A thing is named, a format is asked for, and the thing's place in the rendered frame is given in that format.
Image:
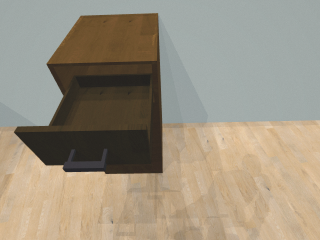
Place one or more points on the drawer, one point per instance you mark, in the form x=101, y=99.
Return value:
x=97, y=112

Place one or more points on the cabinet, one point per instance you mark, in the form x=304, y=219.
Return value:
x=110, y=45

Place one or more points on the handle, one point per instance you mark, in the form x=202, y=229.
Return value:
x=85, y=166

